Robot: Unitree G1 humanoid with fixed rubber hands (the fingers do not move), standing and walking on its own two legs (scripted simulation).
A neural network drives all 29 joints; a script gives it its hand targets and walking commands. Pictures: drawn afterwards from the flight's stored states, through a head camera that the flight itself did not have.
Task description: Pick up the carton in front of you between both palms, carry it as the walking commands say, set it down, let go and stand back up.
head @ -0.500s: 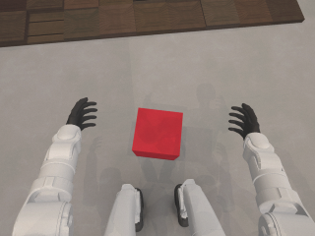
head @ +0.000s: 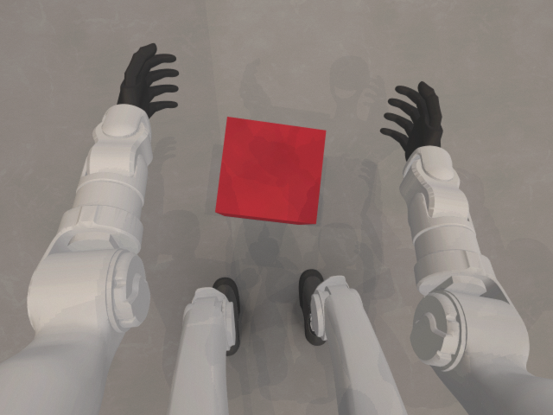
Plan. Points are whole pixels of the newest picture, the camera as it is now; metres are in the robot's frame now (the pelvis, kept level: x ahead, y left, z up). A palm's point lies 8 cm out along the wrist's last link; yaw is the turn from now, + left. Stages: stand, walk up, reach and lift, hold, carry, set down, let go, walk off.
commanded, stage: reach and lift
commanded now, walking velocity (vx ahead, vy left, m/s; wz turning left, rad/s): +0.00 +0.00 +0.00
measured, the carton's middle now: (268, 179) +0.47 -0.02 -0.49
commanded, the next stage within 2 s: none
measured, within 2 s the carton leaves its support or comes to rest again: leaves its support in 1.56 s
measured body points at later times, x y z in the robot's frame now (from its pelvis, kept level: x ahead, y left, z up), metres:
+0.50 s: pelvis -0.04 -0.01 -0.19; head +0.31 +0.00 +0.09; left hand +0.51 +0.16 -0.36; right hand +0.45 -0.22 -0.36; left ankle +0.08 +0.11 -0.58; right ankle +0.08 -0.14 -0.58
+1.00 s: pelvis -0.04 -0.01 -0.24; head +0.32 +0.01 +0.03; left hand +0.51 +0.15 -0.42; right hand +0.46 -0.21 -0.41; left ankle +0.08 +0.11 -0.58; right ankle +0.08 -0.14 -0.58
